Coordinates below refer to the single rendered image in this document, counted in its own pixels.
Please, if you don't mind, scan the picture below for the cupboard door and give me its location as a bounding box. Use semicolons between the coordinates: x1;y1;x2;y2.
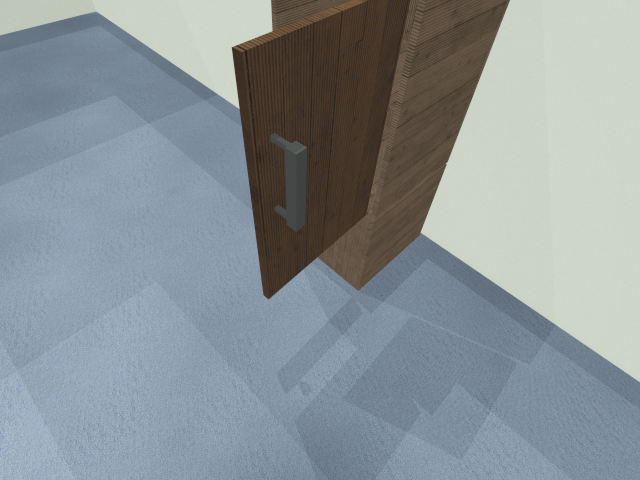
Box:
232;0;410;299

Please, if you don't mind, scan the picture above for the handle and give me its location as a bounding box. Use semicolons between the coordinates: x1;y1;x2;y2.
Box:
270;133;307;232

